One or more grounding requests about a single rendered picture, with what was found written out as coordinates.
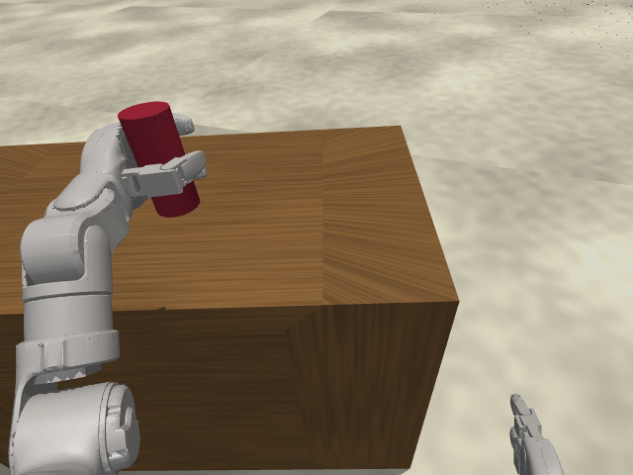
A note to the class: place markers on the left robot arm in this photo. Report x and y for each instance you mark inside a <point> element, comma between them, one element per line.
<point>68,333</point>

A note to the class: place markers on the can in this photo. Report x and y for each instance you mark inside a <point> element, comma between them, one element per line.
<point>153,137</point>

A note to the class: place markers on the right robot hand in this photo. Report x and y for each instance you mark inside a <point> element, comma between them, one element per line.
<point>533,455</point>

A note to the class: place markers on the left robot hand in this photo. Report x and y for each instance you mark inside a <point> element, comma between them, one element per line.
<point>108,150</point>

